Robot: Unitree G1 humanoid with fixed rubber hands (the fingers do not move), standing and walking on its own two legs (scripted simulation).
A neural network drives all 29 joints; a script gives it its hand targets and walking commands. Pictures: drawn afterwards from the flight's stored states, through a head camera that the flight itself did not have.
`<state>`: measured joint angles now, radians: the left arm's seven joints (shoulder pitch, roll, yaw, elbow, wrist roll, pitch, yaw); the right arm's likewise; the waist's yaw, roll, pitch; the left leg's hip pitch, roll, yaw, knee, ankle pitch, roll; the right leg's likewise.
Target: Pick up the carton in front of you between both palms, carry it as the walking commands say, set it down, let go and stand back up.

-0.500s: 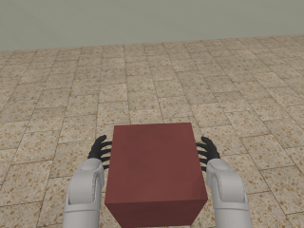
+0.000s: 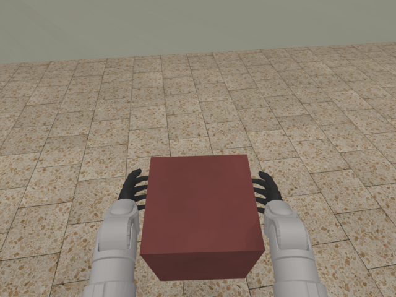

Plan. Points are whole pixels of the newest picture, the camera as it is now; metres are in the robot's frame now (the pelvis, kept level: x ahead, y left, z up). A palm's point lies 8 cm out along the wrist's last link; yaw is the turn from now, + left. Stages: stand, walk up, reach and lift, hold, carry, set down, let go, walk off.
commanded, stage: carry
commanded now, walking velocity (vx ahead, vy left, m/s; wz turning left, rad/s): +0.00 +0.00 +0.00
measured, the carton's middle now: (200, 221) +0.30 +0.00 -0.04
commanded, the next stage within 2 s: hold in 0.82 s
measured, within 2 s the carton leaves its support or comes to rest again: neither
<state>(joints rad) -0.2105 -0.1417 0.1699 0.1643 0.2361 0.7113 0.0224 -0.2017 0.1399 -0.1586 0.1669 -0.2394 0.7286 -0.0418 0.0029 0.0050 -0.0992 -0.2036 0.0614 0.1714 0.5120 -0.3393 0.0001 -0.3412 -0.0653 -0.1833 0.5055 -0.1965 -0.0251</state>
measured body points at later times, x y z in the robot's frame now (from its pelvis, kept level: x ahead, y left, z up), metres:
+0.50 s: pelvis -0.01 +0.01 +0.00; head -0.03 +0.01 +0.45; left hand +0.29 +0.16 +0.03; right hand +0.28 -0.14 +0.03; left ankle -0.04 +0.11 -0.73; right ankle +0.04 -0.11 -0.73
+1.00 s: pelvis -0.02 +0.01 +0.01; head -0.04 +0.00 +0.46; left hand +0.26 +0.18 +0.04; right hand +0.27 -0.12 +0.03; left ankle -0.05 +0.11 -0.74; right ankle +0.04 -0.12 -0.73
